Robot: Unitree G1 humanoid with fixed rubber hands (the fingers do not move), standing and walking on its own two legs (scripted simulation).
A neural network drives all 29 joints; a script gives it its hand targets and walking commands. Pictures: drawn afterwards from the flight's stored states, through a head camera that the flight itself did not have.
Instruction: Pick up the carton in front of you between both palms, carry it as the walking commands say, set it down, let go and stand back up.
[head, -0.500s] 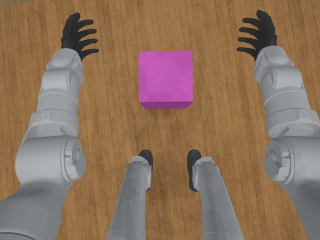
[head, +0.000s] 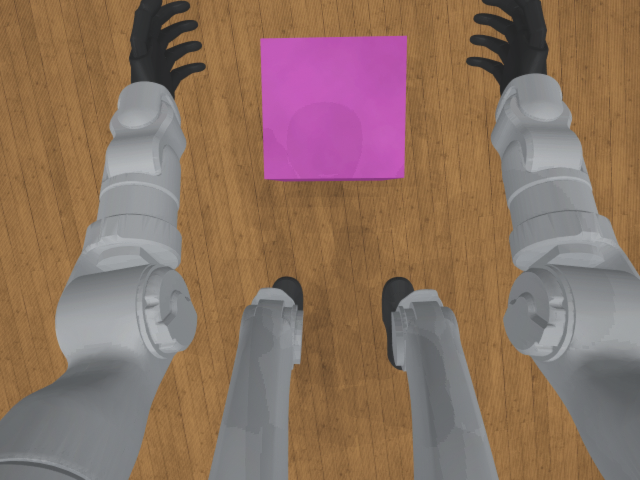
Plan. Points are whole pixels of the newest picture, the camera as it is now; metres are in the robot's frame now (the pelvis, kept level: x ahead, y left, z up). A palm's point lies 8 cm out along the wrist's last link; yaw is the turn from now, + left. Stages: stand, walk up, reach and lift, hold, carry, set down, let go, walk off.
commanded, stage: reach and lift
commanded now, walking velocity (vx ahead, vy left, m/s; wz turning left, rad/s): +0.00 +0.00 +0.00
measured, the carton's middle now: (333, 123) +0.51 +0.02 -0.45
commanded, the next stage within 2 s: none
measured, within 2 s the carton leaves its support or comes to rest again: leaves its support in 1.44 s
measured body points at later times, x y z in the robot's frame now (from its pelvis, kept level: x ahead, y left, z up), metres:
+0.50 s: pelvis -0.06 +0.00 -0.18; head +0.33 +0.01 +0.05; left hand +0.51 +0.21 -0.37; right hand +0.52 -0.16 -0.36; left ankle +0.06 +0.13 -0.54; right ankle +0.06 -0.13 -0.54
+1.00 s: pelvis -0.05 +0.00 -0.20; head +0.33 +0.01 +0.03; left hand +0.52 +0.19 -0.38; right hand +0.53 -0.15 -0.38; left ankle +0.06 +0.12 -0.54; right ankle +0.06 -0.13 -0.54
